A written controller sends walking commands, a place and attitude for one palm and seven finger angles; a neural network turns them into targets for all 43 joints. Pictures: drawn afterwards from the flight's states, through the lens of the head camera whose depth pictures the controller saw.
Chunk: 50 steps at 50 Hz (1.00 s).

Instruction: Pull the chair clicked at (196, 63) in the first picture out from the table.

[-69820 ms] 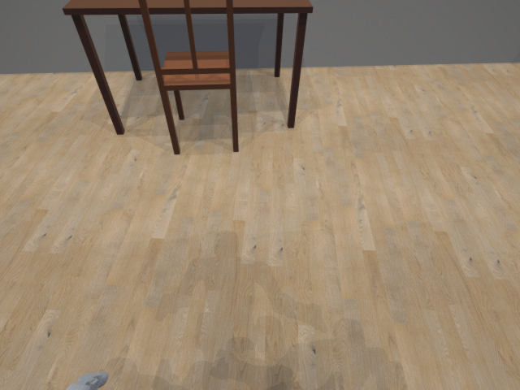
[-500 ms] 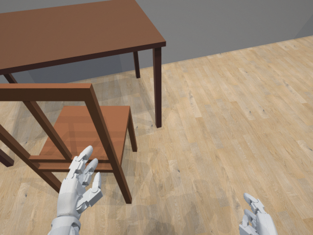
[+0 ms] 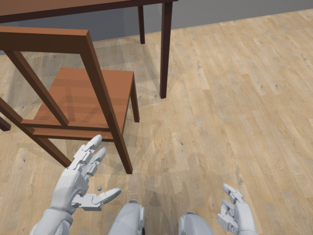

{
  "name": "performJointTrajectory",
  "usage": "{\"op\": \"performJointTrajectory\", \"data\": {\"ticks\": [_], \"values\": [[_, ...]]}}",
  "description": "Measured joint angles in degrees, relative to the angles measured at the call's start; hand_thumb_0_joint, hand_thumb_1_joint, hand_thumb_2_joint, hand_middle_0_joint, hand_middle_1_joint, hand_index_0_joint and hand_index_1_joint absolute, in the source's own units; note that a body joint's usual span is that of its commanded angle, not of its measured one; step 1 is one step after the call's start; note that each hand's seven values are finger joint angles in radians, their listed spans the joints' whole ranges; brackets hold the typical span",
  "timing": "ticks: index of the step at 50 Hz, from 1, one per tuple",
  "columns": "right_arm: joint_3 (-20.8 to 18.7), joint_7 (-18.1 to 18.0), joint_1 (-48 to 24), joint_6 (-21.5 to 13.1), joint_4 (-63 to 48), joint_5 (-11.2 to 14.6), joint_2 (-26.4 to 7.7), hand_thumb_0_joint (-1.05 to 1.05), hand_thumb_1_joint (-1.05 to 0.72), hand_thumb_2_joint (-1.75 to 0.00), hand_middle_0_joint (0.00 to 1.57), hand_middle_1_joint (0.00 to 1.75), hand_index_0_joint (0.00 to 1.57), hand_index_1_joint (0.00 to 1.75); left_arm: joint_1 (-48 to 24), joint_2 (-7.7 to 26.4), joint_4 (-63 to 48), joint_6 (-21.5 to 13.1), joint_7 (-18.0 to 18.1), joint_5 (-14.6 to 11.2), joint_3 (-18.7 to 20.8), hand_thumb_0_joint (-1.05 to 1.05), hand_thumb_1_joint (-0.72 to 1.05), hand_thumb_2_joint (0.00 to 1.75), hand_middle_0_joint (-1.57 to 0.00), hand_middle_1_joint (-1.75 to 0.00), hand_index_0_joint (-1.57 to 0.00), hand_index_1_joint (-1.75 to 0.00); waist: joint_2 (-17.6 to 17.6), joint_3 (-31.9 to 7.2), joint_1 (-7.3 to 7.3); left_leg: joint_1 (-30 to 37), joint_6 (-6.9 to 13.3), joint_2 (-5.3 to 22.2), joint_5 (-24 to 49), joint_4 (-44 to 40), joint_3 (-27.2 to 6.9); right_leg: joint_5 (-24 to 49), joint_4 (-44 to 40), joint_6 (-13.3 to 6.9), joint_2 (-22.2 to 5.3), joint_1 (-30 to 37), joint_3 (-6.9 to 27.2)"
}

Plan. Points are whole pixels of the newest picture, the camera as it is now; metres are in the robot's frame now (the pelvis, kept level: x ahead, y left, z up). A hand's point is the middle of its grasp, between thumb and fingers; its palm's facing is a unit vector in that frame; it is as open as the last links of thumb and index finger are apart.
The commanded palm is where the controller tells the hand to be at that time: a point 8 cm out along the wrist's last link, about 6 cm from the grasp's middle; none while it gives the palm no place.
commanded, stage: raise the hand toward the chair's back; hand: left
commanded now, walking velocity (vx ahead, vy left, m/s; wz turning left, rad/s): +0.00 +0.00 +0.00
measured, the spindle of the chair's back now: (44, 94) +0.48 +0.38 +0.03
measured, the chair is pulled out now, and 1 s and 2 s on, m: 0.24 0.24 0.24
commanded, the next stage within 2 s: aim the fingers beside a spindle in 1.32 s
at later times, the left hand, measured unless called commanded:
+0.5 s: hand (67, 173) +0.23 +0.21 +0.08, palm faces +0.07 -1.00 -0.05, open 16.3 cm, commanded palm +0.21 +0.26 +0.07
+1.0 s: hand (69, 159) +0.27 +0.22 +0.07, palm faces -0.04 -1.00 -0.03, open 16.9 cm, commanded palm +0.25 +0.28 +0.07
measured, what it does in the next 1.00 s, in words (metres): stands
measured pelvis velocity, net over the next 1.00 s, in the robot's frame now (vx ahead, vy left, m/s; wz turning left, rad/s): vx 0.03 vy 0.02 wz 0.00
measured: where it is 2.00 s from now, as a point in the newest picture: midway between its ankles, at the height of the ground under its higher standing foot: outside the picture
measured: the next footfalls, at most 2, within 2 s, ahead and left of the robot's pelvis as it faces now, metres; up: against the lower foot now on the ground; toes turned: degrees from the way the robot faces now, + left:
none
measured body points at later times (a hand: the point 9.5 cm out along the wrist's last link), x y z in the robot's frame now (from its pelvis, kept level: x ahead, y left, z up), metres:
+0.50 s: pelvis +0.01 +0.02 +0.02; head +0.07 +0.03 +0.46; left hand +0.22 +0.26 +0.08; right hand +0.21 -0.22 -0.05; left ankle +0.07 +0.11 -0.63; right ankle +0.02 -0.09 -0.63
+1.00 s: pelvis +0.03 +0.02 +0.03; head +0.09 +0.03 +0.47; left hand +0.26 +0.27 +0.07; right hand +0.19 -0.23 -0.05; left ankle +0.07 +0.11 -0.63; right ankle +0.02 -0.09 -0.63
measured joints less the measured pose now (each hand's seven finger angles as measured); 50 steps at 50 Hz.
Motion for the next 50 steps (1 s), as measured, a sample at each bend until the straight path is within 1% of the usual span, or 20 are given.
{"op": "performJointTrajectory", "data": {"ticks": [2,3,5,7,10,12,14,16,19,23,25,28,31,33,36,40,42,44,47,50], "values": [[-0.74,-0.24,1.96,0.72,0.32,-0.08,0.16,0.02,-0.90,-0.90,0.21,0.30,0.20,0.30,2.00,-0.42,-0.46,2.38,3.39,-0.20,1.19,0.01,0.14,0.57,-0.13,-0.19,-0.13,-0.18,-0.40,-0.25,-0.60,1.60,0.21,0.20,0.30,-1.69,0.78,0.60,-1.55,0.26,0.18,1.20,0.81],[-1.25,-0.30,2.86,0.76,0.57,-0.19,0.07,0.02,-0.90,-0.90,0.21,0.30,0.20,0.30,3.20,-0.71,-0.99,2.17,5.30,-0.26,1.98,0.01,0.12,0.56,-0.13,-0.18,-0.13,-0.18,-0.62,-0.45,-0.74,2.29,0.28,0.27,0.41,-2.40,1.05,0.85,-2.25,0.35,0.26,1.76,1.10],[-2.25,-0.27,4.36,0.43,1.14,-0.56,-0.55,0.02,-0.90,-0.90,0.21,0.30,0.20,0.30,5.42,-1.08,-2.31,-0.38,8.70,0.05,3.47,0.01,0.07,0.54,-0.12,-0.17,-0.12,-0.17,-0.90,-1.05,-0.80,3.01,0.38,0.30,0.54,-3.29,1.27,1.16,-3.25,0.48,0.32,2.45,1.34],[-2.98,-0.03,5.11,-0.14,1.73,-1.03,-1.72,0.02,-0.90,-0.90,0.21,0.30,0.20,0.30,6.63,-0.80,-3.29,-4.51,10.68,0.75,4.53,0.01,0.03,0.52,-0.12,-0.17,-0.12,-0.16,-0.89,-1.61,-0.81,2.82,0.50,0.13,0.53,-3.30,1.10,1.16,-3.47,0.60,0.19,2.47,1.16],[-3.47,0.30,4.50,-1.14,2.37,-1.24,-3.92,0.02,-0.90,-0.90,0.21,0.30,0.20,0.30,6.04,0.06,-2.83,-9.98,10.11,1.23,4.70,0.00,-0.04,0.49,-0.11,-0.16,-0.11,-0.15,-0.45,-1.63,-1.06,1.60,0.75,-0.25,0.29,-2.13,0.59,0.77,-2.60,0.81,-0.16,1.71,0.62],[-3.60,0.20,3.47,-1.62,2.28,-0.98,-4.99,0.02,-0.90,-0.90,0.21,0.30,0.20,0.30,4.78,0.58,-1.46,-10.98,7.91,0.99,3.89,0.00,-0.09,0.47,-0.10,-0.15,-0.10,-0.14,-0.29,-1.39,-1.26,0.74,0.94,-0.42,0.15,-1.36,0.51,0.55,-1.87,0.98,-0.36,0.97,0.51],[-3.65,-0.14,2.52,-1.89,1.71,-0.57,-5.48,0.02,-0.91,-0.90,0.21,0.30,0.20,0.30,3.50,1.14,0.10,-9.75,5.58,0.76,2.91,0.00,-0.14,0.45,-0.09,-0.14,-0.09,-0.13,-0.43,-1.16,-1.34,0.38,1.11,-0.48,0.12,-1.08,0.66,0.52,-1.54,1.12,-0.44,0.56,0.65],[-3.64,-0.49,1.74,-1.97,0.90,-0.26,-5.39,0.02,-0.91,-0.90,0.21,0.30,0.20,0.30,2.80,1.67,1.12,-7.45,4.36,0.67,2.45,0.00,-0.18,0.43,-0.09,-0.13,-0.09,-0.13,-0.68,-1.00,-1.41,0.65,1.21,-0.43,0.16,-1.36,0.86,0.68,-1.82,1.20,-0.40,0.74,0.85],[-3.49,-0.80,1.05,-2.06,-0.31,-0.23,-4.60,0.02,-0.91,-0.90,0.21,0.30,0.20,0.30,2.90,1.88,0.53,-5.00,5.21,0.11,3.00,0.00,-0.26,0.40,-0.09,-0.12,-0.09,-0.12,-1.06,-0.89,-1.47,2.00,1.27,-0.42,0.35,-2.51,0.97,1.03,-3.10,1.30,-0.33,2.08,1.00],[-2.76,-0.51,0.83,-2.28,-1.05,-0.69,-3.58,0.01,-0.91,-0.90,0.21,0.30,0.20,0.30,2.72,1.55,-1.07,-6.13,7.99,-0.31,5.08,0.00,-0.35,0.36,-0.08,-0.11,-0.08,-0.10,-1.33,-1.51,-1.07,3.55,1.21,-0.55,0.56,-3.93,0.60,1.37,-4.95,1.35,-0.32,3.94,0.67],[-2.18,-0.13,0.63,-2.29,-1.18,-0.88,-3.50,0.01,-0.91,-0.90,0.21,0.30,0.20,0.30,1.70,1.63,-0.71,-7.12,8.09,-0.08,5.80,-0.01,-0.39,0.35,-0.08,-0.10,-0.08,-0.10,-1.17,-1.77,-0.85,3.76,1.20,-0.69,0.54,-4.09,0.26,1.35,-5.38,1.38,-0.39,4.41,0.34],[-1.26,0.28,0.21,-1.98,-1.36,-0.86,-3.67,0.01,-0.90,-0.90,0.21,0.30,0.20,0.30,-0.45,2.28,1.53,-6.75,5.99,0.21,5.93,-0.01,-0.43,0.33,-0.07,-0.09,-0.07,-0.09,-0.84,-1.78,-0.60,3.63,1.25,-0.83,0.40,-3.92,-0.09,1.20,-5.48,1.43,-0.46,4.55,0.00],[-0.64,0.26,-0.01,-1.59,-1.52,-0.62,-3.73,0.01,-0.90,-0.90,0.21,0.30,0.20,0.30,-1.91,3.08,3.79,-4.27,3.17,-0.01,5.61,-0.01,-0.46,0.31,-0.06,-0.09,-0.06,-0.08,-0.60,-1.19,-0.60,3.93,1.30,-0.77,0.28,-4.04,-0.15,1.21,-5.81,1.46,-0.37,4.94,-0.03],[-0.52,0.11,0.18,-1.46,-1.49,-0.55,-3.63,0.01,-0.90,-0.90,0.21,0.30,0.20,0.30,-2.03,3.38,4.18,-2.71,2.22,-0.45,5.79,-0.01,-0.48,0.31,-0.06,-0.09,-0.06,-0.08,-0.58,-0.83,-0.72,4.49,1.33,-0.70,0.28,-4.48,-0.05,1.34,-6.35,1.50,-0.28,5.47,0.10],[-0.70,-0.16,0.95,-1.58,-0.95,-0.68,-3.41,0.01,-0.90,-0.90,0.21,0.30,0.20,0.30,-1.64,3.49,3.29,-2.55,2.58,-1.27,6.96,-0.01,-0.49,0.30,-0.07,-0.09,-0.07,-0.08,-0.76,-0.79,-0.77,5.44,1.32,-0.58,0.32,-5.36,0.18,1.57,-7.32,1.56,-0.14,6.33,0.36],[-1.06,-0.07,1.86,-1.79,0.23,-0.90,-3.79,0.01,-0.90,-0.90,0.21,0.30,0.20,0.30,-2.96,3.61,3.29,-5.05,3.70,-1.76,9.21,-0.01,-0.50,0.30,-0.07,-0.09,-0.07,-0.08,-0.64,-1.01,-0.81,5.91,1.30,-0.69,0.29,-5.86,0.16,1.57,-7.89,1.62,-0.20,6.85,0.35],[-1.11,0.04,2.07,-1.68,0.75,-0.89,-4.26,0.01,-0.90,-0.90,0.21,0.30,0.20,0.30,-4.58,3.97,4.72,-5.66,3.21,-1.79,10.03,-0.01,-0.50,0.30,-0.06,-0.09,-0.06,-0.08,-0.48,-1.15,-0.88,5.62,1.33,-0.77,0.25,-5.74,0.13,1.46,-7.72,1.65,-0.29,6.57,0.32],[-1.11,0.10,2.16,-1.42,1.05,-0.71,-4.73,0.01,-0.90,-0.90,0.21,0.30,0.20,0.30,-6.15,4.36,6.59,-5.08,1.96,-2.12,10.37,-0.01,-0.50,0.30,-0.06,-0.08,-0.06,-0.08,-0.31,-1.08,-1.07,5.40,1.36,-0.82,0.24,-5.65,0.15,1.40,-7.58,1.67,-0.34,6.34,0.33],[-1.23,0.06,2.36,-1.10,1.03,-0.34,-5.14,0.01,-0.90,-0.90,0.21,0.30,0.20,0.30,-6.77,4.53,8.39,-2.92,0.00,-2.67,10.03,-0.01,-0.50,0.30,-0.06,-0.08,-0.06,-0.08,-0.26,-0.76,-1.54,5.75,1.42,-0.76,0.34,-6.11,0.41,1.56,-7.93,1.71,-0.29,6.53,0.60],[-1.62,-0.06,2.90,-1.16,0.76,-0.29,-5.14,0.01,-0.90,-0.90,0.21,0.30,0.20,0.30,-5.25,4.17,7.69,-1.62,-0.31,-2.76,9.31,-0.01,-0.50,0.30,-0.06,-0.08,-0.06,-0.08,-0.52,-0.69,-1.93,6.72,1.45,-0.64,0.55,-7.12,0.84,1.90,-8.82,1.76,-0.18,7.23,1.06]]}}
